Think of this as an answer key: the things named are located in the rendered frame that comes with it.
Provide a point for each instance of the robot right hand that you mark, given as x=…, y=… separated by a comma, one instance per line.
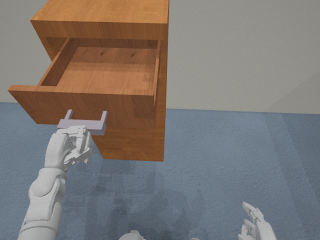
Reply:
x=262, y=230

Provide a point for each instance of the robot left shin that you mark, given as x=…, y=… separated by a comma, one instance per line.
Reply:
x=134, y=231

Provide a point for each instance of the robot left hand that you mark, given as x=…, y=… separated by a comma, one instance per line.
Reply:
x=76, y=140

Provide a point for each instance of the handle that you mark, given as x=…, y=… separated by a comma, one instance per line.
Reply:
x=95, y=127

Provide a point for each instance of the robot left forearm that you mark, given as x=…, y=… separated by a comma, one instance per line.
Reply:
x=43, y=216

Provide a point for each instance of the drawer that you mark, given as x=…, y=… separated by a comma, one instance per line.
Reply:
x=92, y=75

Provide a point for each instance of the cabinet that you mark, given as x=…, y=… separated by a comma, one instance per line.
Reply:
x=58, y=20

